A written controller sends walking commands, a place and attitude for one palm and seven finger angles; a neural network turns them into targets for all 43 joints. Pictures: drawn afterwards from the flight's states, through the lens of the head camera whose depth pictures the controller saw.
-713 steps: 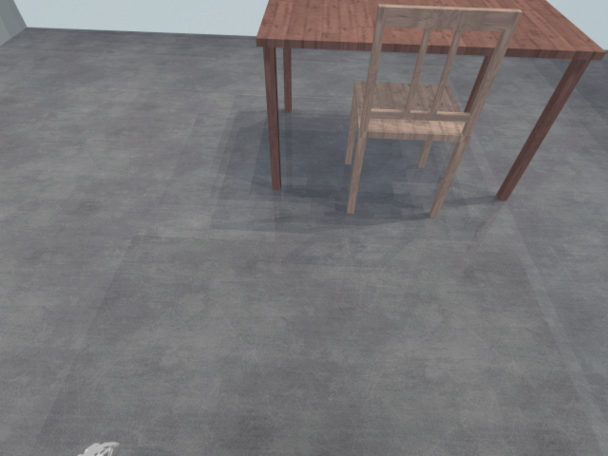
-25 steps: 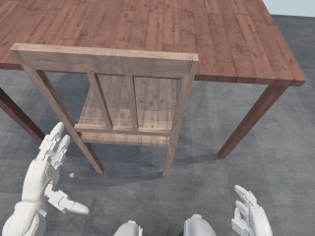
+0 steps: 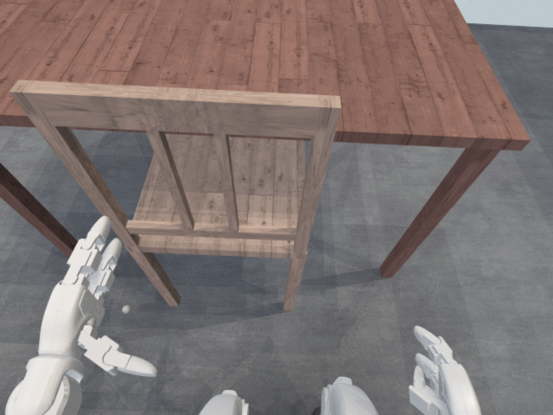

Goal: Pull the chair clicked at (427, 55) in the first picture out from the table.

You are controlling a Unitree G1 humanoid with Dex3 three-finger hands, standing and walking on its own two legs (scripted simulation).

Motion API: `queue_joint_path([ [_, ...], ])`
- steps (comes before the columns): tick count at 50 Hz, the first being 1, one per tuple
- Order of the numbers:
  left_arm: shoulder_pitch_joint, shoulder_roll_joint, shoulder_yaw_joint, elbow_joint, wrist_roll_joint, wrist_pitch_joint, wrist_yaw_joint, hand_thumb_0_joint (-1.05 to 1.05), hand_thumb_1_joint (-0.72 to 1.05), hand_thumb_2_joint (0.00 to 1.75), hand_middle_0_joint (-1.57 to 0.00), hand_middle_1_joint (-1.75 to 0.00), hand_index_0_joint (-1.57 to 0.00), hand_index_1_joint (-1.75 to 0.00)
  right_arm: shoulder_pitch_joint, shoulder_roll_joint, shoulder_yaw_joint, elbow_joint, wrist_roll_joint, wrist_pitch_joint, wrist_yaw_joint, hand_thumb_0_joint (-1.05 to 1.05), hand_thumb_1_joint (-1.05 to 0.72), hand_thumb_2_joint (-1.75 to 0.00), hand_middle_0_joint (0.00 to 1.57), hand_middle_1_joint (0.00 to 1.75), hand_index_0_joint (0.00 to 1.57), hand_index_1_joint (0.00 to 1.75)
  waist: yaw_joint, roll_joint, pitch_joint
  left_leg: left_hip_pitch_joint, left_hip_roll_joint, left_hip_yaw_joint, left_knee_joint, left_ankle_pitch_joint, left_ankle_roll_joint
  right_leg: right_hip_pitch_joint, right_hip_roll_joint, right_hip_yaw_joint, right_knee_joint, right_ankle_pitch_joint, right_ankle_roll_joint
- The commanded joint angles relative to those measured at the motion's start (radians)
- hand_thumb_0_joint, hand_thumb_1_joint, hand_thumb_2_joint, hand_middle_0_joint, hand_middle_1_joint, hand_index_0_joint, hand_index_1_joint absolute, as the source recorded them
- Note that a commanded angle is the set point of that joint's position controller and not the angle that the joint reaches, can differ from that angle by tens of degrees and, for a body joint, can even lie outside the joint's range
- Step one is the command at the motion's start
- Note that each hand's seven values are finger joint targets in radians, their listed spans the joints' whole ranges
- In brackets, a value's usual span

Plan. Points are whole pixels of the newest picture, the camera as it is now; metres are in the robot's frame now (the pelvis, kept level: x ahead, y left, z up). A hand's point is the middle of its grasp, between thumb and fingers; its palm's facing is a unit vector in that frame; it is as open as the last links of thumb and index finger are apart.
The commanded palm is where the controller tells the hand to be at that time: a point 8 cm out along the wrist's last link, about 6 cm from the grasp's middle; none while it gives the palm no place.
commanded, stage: aim the fingers beside a spindle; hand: left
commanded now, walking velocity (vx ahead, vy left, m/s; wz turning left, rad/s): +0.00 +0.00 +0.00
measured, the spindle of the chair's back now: (175, 185) +0.48 +0.21 -0.02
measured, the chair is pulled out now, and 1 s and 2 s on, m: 0.00 0.00 0.00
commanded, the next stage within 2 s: none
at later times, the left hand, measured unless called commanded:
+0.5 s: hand (146, 295) +0.27 +0.19 +0.02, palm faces +0.00 -1.00 -0.05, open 16.9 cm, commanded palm +0.25 +0.25 +0.03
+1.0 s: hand (159, 278) +0.30 +0.19 +0.01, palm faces +0.00 -1.00 -0.05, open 16.9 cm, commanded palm +0.28 +0.24 +0.01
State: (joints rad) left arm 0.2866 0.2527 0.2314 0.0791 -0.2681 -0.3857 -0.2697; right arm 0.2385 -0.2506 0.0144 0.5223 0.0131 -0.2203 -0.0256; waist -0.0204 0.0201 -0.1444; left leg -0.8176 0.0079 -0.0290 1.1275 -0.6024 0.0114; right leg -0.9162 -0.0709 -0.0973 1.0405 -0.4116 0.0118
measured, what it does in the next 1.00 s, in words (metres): stands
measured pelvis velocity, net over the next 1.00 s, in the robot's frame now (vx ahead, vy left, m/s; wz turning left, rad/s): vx -0.01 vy -0.01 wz -0.01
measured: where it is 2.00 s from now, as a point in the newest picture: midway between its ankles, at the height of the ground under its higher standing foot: outside the picture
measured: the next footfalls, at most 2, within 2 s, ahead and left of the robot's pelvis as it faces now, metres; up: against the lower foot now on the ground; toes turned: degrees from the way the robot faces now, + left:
none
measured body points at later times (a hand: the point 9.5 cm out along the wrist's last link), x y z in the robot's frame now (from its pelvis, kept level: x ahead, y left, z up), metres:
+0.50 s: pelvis -0.01 +0.00 -0.01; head +0.08 +0.01 +0.43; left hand +0.26 +0.25 +0.03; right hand +0.16 -0.25 -0.09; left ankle -0.03 +0.11 -0.66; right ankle +0.05 -0.14 -0.66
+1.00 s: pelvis -0.01 -0.01 -0.02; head +0.09 +0.00 +0.42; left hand +0.29 +0.24 +0.01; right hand +0.15 -0.25 -0.11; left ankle -0.03 +0.11 -0.66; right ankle +0.05 -0.14 -0.66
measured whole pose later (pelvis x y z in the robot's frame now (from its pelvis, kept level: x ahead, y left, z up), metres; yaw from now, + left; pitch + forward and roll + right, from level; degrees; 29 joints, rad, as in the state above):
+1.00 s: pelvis -0.01 -0.01 -0.02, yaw +0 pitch +21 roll -1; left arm 0.00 0.24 0.23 0.31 -0.23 -0.43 -0.24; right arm 0.22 -0.26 0.01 0.55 0.00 -0.18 -0.02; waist -0.04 0.02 -0.15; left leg -0.97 0.00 -0.02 1.22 -0.62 0.01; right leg -1.08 -0.08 -0.08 1.14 -0.42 0.00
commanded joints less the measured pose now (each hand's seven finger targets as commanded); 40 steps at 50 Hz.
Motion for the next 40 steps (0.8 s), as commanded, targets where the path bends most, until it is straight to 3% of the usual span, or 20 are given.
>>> queue_joint_path([
  [1, -0.066, 0.144, 0.078, -0.205, -0.025, -0.06, -0.003, 0.0, -0.5, 0.3, -0.06, -0.08, -0.06, -0.08, -0.014, -0.139, -0.061, -0.146, 0.009, -0.054, -0.009, 0.0, -0.9, -0.9, 0.2, 0.3, 0.2, 0.3, 0.001, 0.031, -0.236, 0.027, -0.023, -0.002, -0.192, 0.386, -0.015, 0.298, 0.052, 0.024, -0.103, 0.176, -0.033],
  [2, -0.059, 0.141, 0.077, -0.187, -0.027, -0.056, -0.005, 0.0, -0.5, 0.3, -0.06, -0.08, -0.06, -0.08, -0.016, -0.138, -0.059, -0.144, 0.009, -0.052, -0.01, 0.0, -0.9, -0.9, 0.2, 0.3, 0.2, 0.3, -0.003, 0.002, -0.227, 0.014, -0.023, -0.003, -0.191, 0.379, -0.012, 0.307, 0.053, 0.026, -0.107, 0.176, -0.034],
  [4, -0.07, 0.14, 0.074, -0.201, -0.028, -0.06, -0.009, 0.0, -0.5, 0.3, -0.06, -0.08, -0.06, -0.08, -0.017, -0.137, -0.059, -0.145, 0.011, -0.055, -0.011, 0.0, -0.9, -0.9, 0.2, 0.3, 0.2, 0.3, 0.0, 0.03, -0.235, 0.017, -0.025, -0.001, -0.19, 0.367, -0.013, 0.301, 0.051, 0.03, -0.106, 0.165, -0.032],
  [9, -0.103, 0.127, 0.058, -0.176, -0.022, -0.073, -0.01, 0.0, -0.5, 0.3, -0.06, -0.08, -0.06, -0.08, -0.016, -0.139, -0.058, -0.135, 0.008, -0.059, -0.01, 0.0, -0.9, -0.9, 0.2, 0.3, 0.2, 0.3, -0.007, 0.03, -0.229, -0.001, -0.025, -0.002, -0.171, 0.364, -0.013, 0.275, 0.05, 0.031, -0.089, 0.162, -0.034],
  [11, -0.138, 0.148, 0.076, -0.149, -0.019, -0.074, -0.009, 0.0, -0.5, 0.3, -0.06, -0.08, -0.06, -0.08, -0.012, -0.145, -0.058, -0.129, 0.009, -0.057, -0.012, 0.0, -0.9, -0.9, 0.2, 0.3, 0.2, 0.3, -0.009, 0.018, -0.221, -0.015, -0.023, -0.005, -0.169, 0.346, -0.015, 0.256, 0.05, 0.03, -0.085, 0.139, -0.035],
  [12, -0.166, 0.144, 0.065, -0.143, -0.016, -0.075, -0.011, 0.0, -0.5, 0.3, -0.06, -0.08, -0.06, -0.08, -0.017, -0.146, -0.056, -0.128, 0.006, -0.058, -0.013, 0.0, -0.9, -0.9, 0.2, 0.3, 0.2, 0.3, -0.016, 0.007, -0.225, -0.026, -0.024, -0.003, -0.159, 0.34, -0.009, 0.255, 0.05, 0.035, -0.082, 0.138, -0.034],
  [14, -0.18, 0.138, 0.056, -0.157, -0.014, -0.08, -0.013, 0.0, -0.5, 0.3, -0.06, -0.08, -0.06, -0.08, -0.013, -0.144, -0.058, -0.13, 0.006, -0.063, -0.012, 0.0, -0.9, -0.9, 0.2, 0.3, 0.2, 0.3, -0.006, 0.055, -0.26, -0.001, -0.025, -0.002, -0.159, 0.359, -0.013, 0.257, 0.047, 0.037, -0.075, 0.15, -0.036],
  [16, -0.177, 0.137, 0.054, -0.163, -0.015, -0.081, -0.01, 0.0, -0.5, 0.3, -0.06, -0.08, -0.06, -0.08, -0.01, -0.145, -0.058, -0.13, 0.005, -0.064, -0.008, 0.0, -0.9, -0.9, 0.2, 0.3, 0.2, 0.3, -0.001, 0.057, -0.285, 0.008, -0.025, -0.005, -0.16, 0.383, -0.016, 0.265, 0.047, 0.032, -0.068, 0.169, -0.037],
  [17, -0.174, 0.157, 0.073, -0.146, -0.012, -0.077, -0.004, 0.0, -0.5, 0.3, -0.06, -0.08, -0.06, -0.08, -0.009, -0.147, -0.061, -0.128, 0.006, -0.061, -0.009, 0.0, -0.9, -0.9, 0.2, 0.3, 0.2, 0.3, -0.003, 0.02, -0.292, -0.002, -0.022, -0.005, -0.155, 0.392, -0.013, 0.275, 0.049, 0.033, -0.065, 0.182, -0.037],
  [19, -0.191, 0.118, 0.031, -0.146, -0.006, -0.077, 0.0, 0.0, -0.5, 0.3, -0.06, -0.08, -0.06, -0.08, -0.01, -0.143, -0.059, -0.129, 0.006, -0.06, -0.005, 0.0, -0.9, -0.9, 0.2, 0.3, 0.2, 0.3, -0.008, 0.045, -0.281, 0.002, -0.023, -0.004, -0.156, 0.394, -0.016, 0.254, 0.046, 0.03, -0.061, 0.181, -0.035],
  [27, -0.25, 0.161, 0.085, -0.063, 0.002, -0.078, 0.023, 0.0, -0.5, 0.3, -0.06, -0.08, -0.06, -0.08, -0.01, -0.149, -0.06, -0.126, 0.003, -0.036, -0.004, 0.0, -0.9, -0.9, 0.2, 0.3, 0.2, 0.3, -0.003, 0.002, -0.286, -0.058, -0.023, 0.003, -0.144, 0.351, -0.011, 0.255, 0.046, 0.042, -0.053, 0.155, -0.035],
  [30, -0.298, 0.147, 0.063, -0.071, 0.004, -0.091, 0.018, 0.0, -0.5, 0.3, -0.06, -0.08, -0.06, -0.08, -0.01, -0.148, -0.06, -0.12, 0.002, -0.035, -0.003, 0.0, -0.9, -0.9, 0.2, 0.3, 0.2, 0.3, -0.007, 0.04, -0.305, -0.044, -0.023, 0.004, -0.14, 0.358, -0.014, 0.243, 0.044, 0.043, -0.045, 0.159, -0.036],
  [34, -0.307, 0.117, 0.03, -0.059, 0.008, -0.102, 0.017, 0.0, -0.5, 0.3, -0.06, -0.08, -0.06, -0.08, -0.005, -0.147, -0.062, -0.116, 0.0, -0.036, 0.0, 0.0, -0.9, -0.9, 0.2, 0.3, 0.2, 0.3, -0.01, 0.036, -0.327, -0.033, -0.021, 0.0, -0.131, 0.388, -0.015, 0.233, 0.043, 0.039, -0.03, 0.185, -0.036],
  [35, -0.307, 0.122, 0.032, -0.05, 0.01, -0.1, 0.019, 0.0, -0.5, 0.3, -0.06, -0.08, -0.06, -0.08, -0.006, -0.15, -0.062, -0.114, 0.0, -0.034, 0.002, 0.0, -0.9, -0.9, 0.2, 0.3, 0.2, 0.3, -0.011, 0.042, -0.32, -0.037, -0.02, -0.001, -0.131, 0.382, -0.016, 0.221, 0.043, 0.037, -0.029, 0.176, -0.037],
  [38, -0.359, 0.135, 0.048, 0.004, 0.014, -0.094, 0.025, 0.0, -0.5, 0.3, -0.06, -0.08, -0.06, -0.08, -0.002, -0.155, -0.062, -0.106, 0.0, -0.024, 0.0, 0.0, -0.9, -0.9, 0.2, 0.3, 0.2, 0.3, -0.024, -0.012, -0.296, -0.09, -0.023, 0.007, -0.114, 0.331, -0.007, 0.214, 0.042, 0.049, -0.032, 0.151, -0.031],
  [40, -0.398, 0.159, 0.073, 0.009, 0.018, -0.1, 0.03, 0.0, -0.5, 0.3, -0.06, -0.08, -0.06, -0.08, -0.007, -0.154, -0.063, -0.104, 0.0, -0.019, -0.002, 0.0, -0.9, -0.9, 0.2, 0.3, 0.2, 0.3, -0.014, 0.003, -0.312, -0.098, -0.025, 0.006, -0.115, 0.317, -0.008, 0.219, 0.041, 0.053, -0.025, 0.137, -0.034],
])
